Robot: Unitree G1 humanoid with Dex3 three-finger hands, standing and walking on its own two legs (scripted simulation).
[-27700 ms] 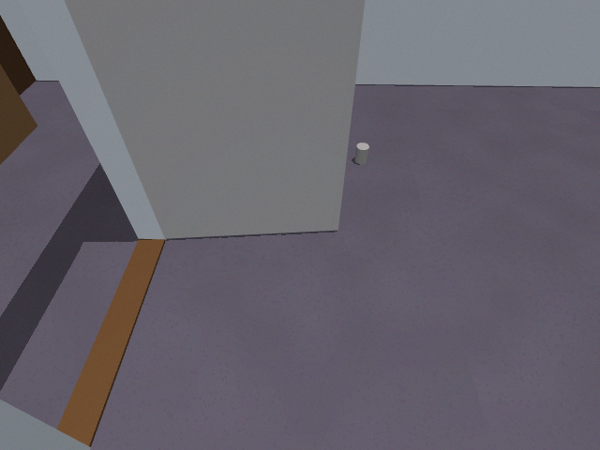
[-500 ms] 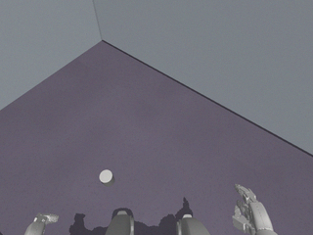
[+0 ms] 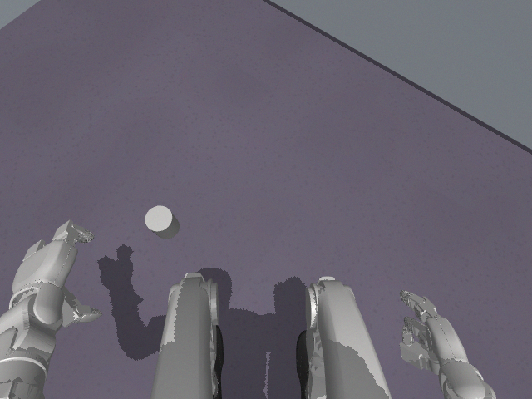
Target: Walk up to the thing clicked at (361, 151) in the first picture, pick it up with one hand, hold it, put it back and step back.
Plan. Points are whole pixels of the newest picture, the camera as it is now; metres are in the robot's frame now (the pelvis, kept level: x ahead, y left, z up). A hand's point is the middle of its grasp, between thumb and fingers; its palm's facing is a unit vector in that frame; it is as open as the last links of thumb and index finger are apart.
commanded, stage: rise first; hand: left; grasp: from above
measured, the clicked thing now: (163, 223) +0.47 +0.27 -0.45
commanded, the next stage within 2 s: approach in 1.48 s
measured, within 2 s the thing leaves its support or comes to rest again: neither
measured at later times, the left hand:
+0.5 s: hand (104, 250) +0.36 +0.33 -0.26, palm faces -0.46 -0.17 -0.87, open 14.0 cm
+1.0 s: hand (118, 237) +0.40 +0.33 -0.31, palm faces -0.46 -0.05 -0.89, open 14.1 cm
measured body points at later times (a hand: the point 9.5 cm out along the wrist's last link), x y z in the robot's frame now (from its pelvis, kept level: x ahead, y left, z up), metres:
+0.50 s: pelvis -0.04 +0.00 -0.12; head +0.18 +0.05 +0.28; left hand +0.38 +0.34 -0.21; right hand +0.05 -0.28 -0.24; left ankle +0.07 +0.13 -0.47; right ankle +0.05 -0.13 -0.47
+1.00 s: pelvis -0.03 +0.00 -0.16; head +0.21 +0.05 +0.22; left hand +0.42 +0.33 -0.26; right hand +0.05 -0.28 -0.28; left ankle +0.07 +0.13 -0.47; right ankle +0.05 -0.13 -0.47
